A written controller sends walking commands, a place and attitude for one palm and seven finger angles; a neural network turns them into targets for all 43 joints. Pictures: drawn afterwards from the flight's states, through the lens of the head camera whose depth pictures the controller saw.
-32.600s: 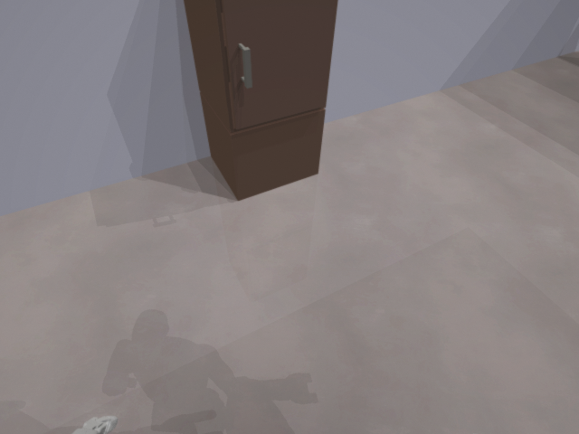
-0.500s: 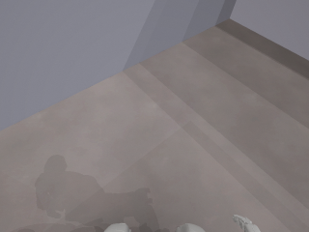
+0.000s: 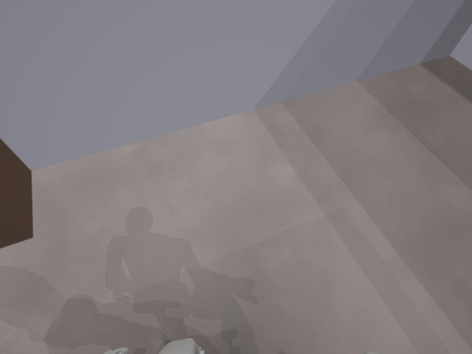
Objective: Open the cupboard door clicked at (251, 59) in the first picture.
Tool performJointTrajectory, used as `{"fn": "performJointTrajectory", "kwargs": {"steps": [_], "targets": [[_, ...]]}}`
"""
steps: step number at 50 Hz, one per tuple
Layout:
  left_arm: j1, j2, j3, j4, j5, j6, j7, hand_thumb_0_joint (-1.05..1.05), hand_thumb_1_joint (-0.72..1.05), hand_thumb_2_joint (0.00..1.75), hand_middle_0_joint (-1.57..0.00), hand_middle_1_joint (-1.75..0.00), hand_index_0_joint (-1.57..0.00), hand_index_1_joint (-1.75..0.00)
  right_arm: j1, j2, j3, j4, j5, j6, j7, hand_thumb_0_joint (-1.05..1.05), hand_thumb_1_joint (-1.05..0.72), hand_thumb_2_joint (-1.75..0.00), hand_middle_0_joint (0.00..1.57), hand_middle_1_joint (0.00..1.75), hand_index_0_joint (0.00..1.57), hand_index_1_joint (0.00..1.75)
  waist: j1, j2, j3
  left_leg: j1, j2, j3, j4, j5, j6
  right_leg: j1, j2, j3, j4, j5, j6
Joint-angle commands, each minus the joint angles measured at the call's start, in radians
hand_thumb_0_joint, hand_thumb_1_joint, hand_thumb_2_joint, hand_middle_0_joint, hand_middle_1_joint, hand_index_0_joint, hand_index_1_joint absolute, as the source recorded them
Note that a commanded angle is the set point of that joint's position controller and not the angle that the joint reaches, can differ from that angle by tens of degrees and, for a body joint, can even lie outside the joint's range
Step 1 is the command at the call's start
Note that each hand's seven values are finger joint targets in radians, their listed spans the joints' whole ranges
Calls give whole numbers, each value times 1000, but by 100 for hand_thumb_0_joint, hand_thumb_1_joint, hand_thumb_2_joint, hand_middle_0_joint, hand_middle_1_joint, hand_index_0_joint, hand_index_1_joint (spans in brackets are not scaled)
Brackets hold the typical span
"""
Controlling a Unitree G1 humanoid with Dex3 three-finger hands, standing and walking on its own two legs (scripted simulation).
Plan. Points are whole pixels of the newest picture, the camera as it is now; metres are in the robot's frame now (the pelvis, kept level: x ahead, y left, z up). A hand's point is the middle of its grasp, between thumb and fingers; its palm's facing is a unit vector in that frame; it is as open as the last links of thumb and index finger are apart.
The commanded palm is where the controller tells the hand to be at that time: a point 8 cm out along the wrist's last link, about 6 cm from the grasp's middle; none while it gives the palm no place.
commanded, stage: turn to face it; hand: left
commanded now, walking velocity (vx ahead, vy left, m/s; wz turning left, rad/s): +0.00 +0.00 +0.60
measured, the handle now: out of the picture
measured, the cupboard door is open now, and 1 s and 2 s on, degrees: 40 40 40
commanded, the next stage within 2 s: take the last steps up to it in 1.94 s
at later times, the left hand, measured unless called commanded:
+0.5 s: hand out of the picture +0.04 +0.20 -0.15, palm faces +0.29 -0.91 -0.31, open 7.4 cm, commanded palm none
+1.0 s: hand out of the picture -0.04 +0.21 -0.16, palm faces +0.59 -0.77 -0.25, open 7.4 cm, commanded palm none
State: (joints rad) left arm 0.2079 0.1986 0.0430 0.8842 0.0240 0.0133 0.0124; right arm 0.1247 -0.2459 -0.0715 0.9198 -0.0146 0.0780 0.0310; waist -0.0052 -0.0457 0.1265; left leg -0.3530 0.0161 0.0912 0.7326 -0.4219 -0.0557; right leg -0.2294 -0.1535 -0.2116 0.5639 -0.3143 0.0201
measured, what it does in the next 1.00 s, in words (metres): steps on the spot, turning left: left foot, then right foot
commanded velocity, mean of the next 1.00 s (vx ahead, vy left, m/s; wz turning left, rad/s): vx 0.00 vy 0.00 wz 0.60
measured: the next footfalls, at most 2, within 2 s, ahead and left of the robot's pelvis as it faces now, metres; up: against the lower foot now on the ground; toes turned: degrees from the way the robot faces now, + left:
left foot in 0.04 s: +0.05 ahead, +0.12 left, +0.00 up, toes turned +7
right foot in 0.42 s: +0.06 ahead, -0.15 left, +0.00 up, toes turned +13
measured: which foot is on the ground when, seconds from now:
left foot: up 0.00-0.02, down 0.04-0.42, up 0.44-0.74, down 0.76-1.00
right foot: down 0.00-0.04, up 0.06-0.40, down 0.42-0.76, up 0.78-1.00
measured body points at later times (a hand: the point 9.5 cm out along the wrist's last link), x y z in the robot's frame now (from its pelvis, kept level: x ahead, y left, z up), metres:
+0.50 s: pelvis +0.00 -0.04 +0.00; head +0.06 -0.04 +0.44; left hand +0.03 +0.25 -0.13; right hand +0.15 -0.27 -0.16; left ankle -0.02 +0.10 -0.69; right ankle +0.02 -0.16 -0.74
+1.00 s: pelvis +0.01 -0.03 +0.00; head +0.05 +0.02 +0.45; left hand -0.07 +0.25 -0.15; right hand +0.24 -0.18 -0.13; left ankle -0.02 +0.08 -0.74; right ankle +0.09 -0.17 -0.67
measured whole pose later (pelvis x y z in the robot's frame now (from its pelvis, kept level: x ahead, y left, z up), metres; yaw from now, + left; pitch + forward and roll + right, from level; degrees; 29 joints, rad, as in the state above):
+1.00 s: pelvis +0.01 -0.03 +0.00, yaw +35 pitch +1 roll -1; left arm 0.14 0.27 0.08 0.89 0.01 0.06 0.00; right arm 0.13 -0.22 -0.05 0.90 -0.03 0.05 0.00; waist 0.01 -0.02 0.12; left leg -0.32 -0.02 -0.06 0.52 -0.22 0.02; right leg -0.46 -0.07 -0.02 0.99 -0.44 0.08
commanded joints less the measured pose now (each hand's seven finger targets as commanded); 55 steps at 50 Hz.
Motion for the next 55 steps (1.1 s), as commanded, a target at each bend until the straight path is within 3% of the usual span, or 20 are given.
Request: {"fn": "performJointTrajectory", "kwargs": {"steps": [1,2,3,4,5,8,18,19,21,22,23,26,32,36,37,38,39,44,51,55], "targets": [[12,204,67,-63,-12,-6,6,0,90,90,-20,-30,-20,-30,95,-140,-29,-64,-1,-51,-8,0,-90,-90,20,30,20,30,-44,41,-224,290,78,-109,-313,332,59,-56,-142,46,164,317,1],[-19,129,47,-104,-18,2,-1,0,90,90,-20,-30,-20,-30,166,-253,-60,-57,-12,-54,-17,0,-90,-90,20,30,20,30,-87,362,-228,398,364,-510,-367,666,212,-347,13,19,400,-289,86],[-109,139,39,-129,-8,14,7,0,90,90,-20,-30,-20,-30,227,-284,-65,-28,-13,-46,-29,0,-90,-90,20,30,20,30,-115,308,-223,352,426,-548,-366,763,301,-385,34,155,540,-369,67],[-104,146,43,-139,-9,15,5,0,90,90,-20,-30,-20,-30,189,-278,-57,-39,-18,-47,-34,0,-90,-90,20,30,20,30,-83,231,-202,276,407,-487,-379,569,308,-370,16,198,579,-300,55],[-112,139,47,-110,-3,18,7,0,90,90,-20,-30,-20,-30,131,-230,-48,-57,-18,-53,-42,0,-90,-90,20,30,20,30,-60,290,-191,234,321,-455,-385,516,267,-372,20,205,589,-235,57],[-78,142,49,-69,-5,23,-5,0,90,90,-20,-30,-20,-30,59,-191,-31,-76,-11,-61,-52,0,-90,-90,20,30,20,30,-19,205,-166,184,227,-372,-397,459,208,-331,54,218,579,-105,62],[-10,135,44,-62,-16,10,0,0,90,90,-20,-30,-20,-30,16,-203,-49,-86,-11,-42,-42,0,-90,-90,20,30,20,30,15,217,-190,50,146,-431,-329,354,180,8,159,168,30,-35,43],[43,158,52,-51,-16,3,4,0,90,90,-20,-30,-20,-30,-4,-182,-48,-96,-2,-40,-41,0,-90,-90,20,30,20,30,45,165,-204,-31,107,-419,-273,289,146,134,137,185,-126,45,38],[75,307,79,-57,8,-10,18,0,90,90,-20,-30,-20,-30,-29,-86,-37,-138,6,-41,-31,0,-90,-90,20,30,20,30,79,-284,-159,-307,-108,-135,172,-167,9,207,-318,637,-370,-7,-139],[35,283,65,-67,0,-9,22,0,90,90,-20,-30,-20,-30,-33,-132,-43,-128,-4,-38,-25,0,-90,-90,20,30,20,30,55,-194,-129,-270,-40,-181,368,-178,24,74,-344,584,-349,60,-185],[-41,240,53,-88,1,-10,19,0,90,90,-20,-30,-20,-30,13,-116,-42,-115,-6,-32,-15,0,-90,-90,20,30,20,30,4,-140,-112,-242,-27,-175,449,-97,25,10,-268,464,-331,44,-178],[-73,170,35,-96,-6,-15,21,0,90,90,-20,-30,-20,-30,13,-93,-35,-79,-4,-20,-7,0,-90,-90,20,30,20,30,-17,-208,-107,-246,7,-107,440,-21,-12,96,-150,243,-226,440,-131],[76,238,61,-47,3,-18,19,0,90,90,-20,-30,-20,-30,-93,-42,-4,-103,6,-35,0,0,-90,-90,20,30,20,30,60,-153,-161,-113,-22,9,34,-30,-6,241,-184,175,-98,726,-123],[27,243,67,-48,-10,-13,9,0,90,90,-20,-30,-20,-30,42,-98,-18,-74,1,-47,-5,0,-90,-90,20,30,20,30,-28,-106,-203,178,-29,4,-261,232,30,88,-167,87,100,603,-34],[23,200,61,-71,-16,-8,4,0,90,90,-20,-30,-20,-30,116,-184,-39,-61,-8,-55,-11,0,-90,-90,20,30,20,30,-66,108,-262,366,138,-205,-295,463,104,-108,-92,35,292,318,28],[-36,125,36,-116,-21,-3,2,0,90,90,-20,-30,-20,-30,201,-283,-66,-50,-11,-55,-22,0,-90,-90,20,30,20,30,-113,385,-273,444,394,-555,-337,893,268,-354,44,58,521,-361,86],[-84,157,37,-126,-11,13,10,0,90,90,-20,-30,-20,-30,228,-291,-62,-26,-9,-46,-30,0,-90,-90,20,30,20,30,-112,271,-278,401,418,-526,-324,857,318,-361,31,193,601,-371,61],[-52,148,48,-65,-6,28,-5,0,90,90,-20,-30,-20,-30,21,-199,-31,-85,-11,-56,-50,0,-90,-90,20,30,20,30,-11,224,-156,155,211,-363,-400,398,208,-297,51,215,566,-116,64],[-82,136,39,-84,-10,20,-5,0,90,90,-20,-30,-20,-30,35,-208,-43,-78,-16,-49,-41,0,-90,-90,20,30,20,30,-20,216,-166,113,184,-428,-390,323,211,-162,119,190,257,-132,56],[31,160,50,-59,-13,6,2,0,90,90,-20,-30,-20,-30,-23,-194,-48,-102,-4,-38,-39,0,-90,-90,20,30,20,30,40,186,-176,-51,114,-436,-300,266,158,110,149,176,-58,26,42]]}}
